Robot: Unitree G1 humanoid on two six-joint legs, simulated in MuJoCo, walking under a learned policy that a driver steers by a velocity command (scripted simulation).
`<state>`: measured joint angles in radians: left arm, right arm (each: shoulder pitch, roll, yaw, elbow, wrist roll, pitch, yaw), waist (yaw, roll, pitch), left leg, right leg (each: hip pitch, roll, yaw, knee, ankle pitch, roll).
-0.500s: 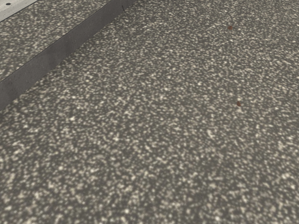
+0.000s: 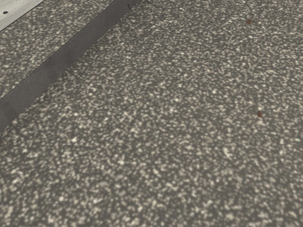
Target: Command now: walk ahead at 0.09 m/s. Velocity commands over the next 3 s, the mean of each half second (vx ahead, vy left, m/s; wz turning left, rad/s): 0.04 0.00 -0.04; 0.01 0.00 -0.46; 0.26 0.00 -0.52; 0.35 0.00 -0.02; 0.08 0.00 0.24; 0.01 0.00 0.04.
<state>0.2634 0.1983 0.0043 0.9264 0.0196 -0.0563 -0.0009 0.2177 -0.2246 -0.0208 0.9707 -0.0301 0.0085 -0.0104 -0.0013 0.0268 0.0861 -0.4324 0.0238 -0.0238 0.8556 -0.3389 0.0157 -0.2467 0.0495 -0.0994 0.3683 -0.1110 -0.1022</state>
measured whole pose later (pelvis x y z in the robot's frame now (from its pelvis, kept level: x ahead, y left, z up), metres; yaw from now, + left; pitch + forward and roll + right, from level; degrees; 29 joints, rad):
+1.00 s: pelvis +0.03 -0.01 +0.00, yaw -18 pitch +2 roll +2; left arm 0.25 0.24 0.07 0.87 0.01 0.02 0.02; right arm 0.11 -0.24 -0.06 0.90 -0.02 0.04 -0.04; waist 0.02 0.02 0.05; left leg -0.49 0.00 -0.04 1.02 -0.36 -0.03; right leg -0.27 0.11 0.08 0.41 -0.15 -0.11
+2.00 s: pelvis +0.27 -0.18 +0.01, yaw -32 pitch +0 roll +0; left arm 0.24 0.21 0.02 0.88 0.02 -0.07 0.01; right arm 0.28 -0.24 -0.06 0.88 -0.02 -0.01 0.01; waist -0.02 0.04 0.09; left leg -0.55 0.02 -0.01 1.05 -0.29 0.02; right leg -0.15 0.02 -0.14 0.34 -0.19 -0.08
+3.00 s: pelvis +0.36 -0.23 +0.00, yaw -24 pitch -2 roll +0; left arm 0.28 0.16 0.00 1.08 0.01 -0.01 0.04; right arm 0.27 -0.18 -0.01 1.10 -0.01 0.00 -0.03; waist -0.01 0.00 0.03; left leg -0.20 -0.02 0.03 0.38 -0.15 0.03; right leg -0.10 0.02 -0.02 0.38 -0.25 -0.03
